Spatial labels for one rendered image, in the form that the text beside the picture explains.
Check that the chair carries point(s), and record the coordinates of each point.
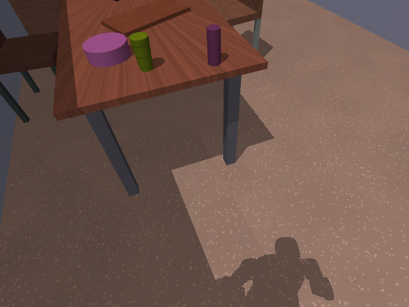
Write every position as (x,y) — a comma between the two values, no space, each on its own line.
(26,53)
(240,11)

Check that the table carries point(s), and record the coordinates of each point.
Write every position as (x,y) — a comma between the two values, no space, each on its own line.
(180,61)

